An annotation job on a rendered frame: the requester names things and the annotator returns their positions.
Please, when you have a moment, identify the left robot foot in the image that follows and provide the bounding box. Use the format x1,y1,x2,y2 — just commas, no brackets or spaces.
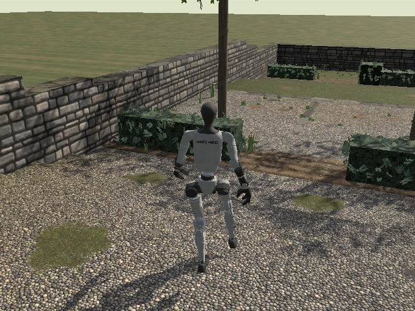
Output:
198,255,209,273

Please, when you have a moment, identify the robot right forearm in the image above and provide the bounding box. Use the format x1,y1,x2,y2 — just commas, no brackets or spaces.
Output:
234,158,250,189

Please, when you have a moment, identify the robot left forearm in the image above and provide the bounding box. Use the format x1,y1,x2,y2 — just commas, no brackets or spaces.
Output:
174,155,183,172

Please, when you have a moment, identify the left robot upper arm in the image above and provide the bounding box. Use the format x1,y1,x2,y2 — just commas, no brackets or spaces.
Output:
176,130,195,164

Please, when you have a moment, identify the right robot upper arm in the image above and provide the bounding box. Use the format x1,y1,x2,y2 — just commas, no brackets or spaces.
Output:
222,131,240,168

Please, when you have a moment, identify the humanoid robot torso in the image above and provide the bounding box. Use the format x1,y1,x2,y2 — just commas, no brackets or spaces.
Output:
193,130,223,194

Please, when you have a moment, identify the robot left hand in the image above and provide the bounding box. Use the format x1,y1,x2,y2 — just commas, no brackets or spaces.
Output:
173,168,189,179

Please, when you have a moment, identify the robot right hand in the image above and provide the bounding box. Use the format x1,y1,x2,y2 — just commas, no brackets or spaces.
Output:
237,187,252,205

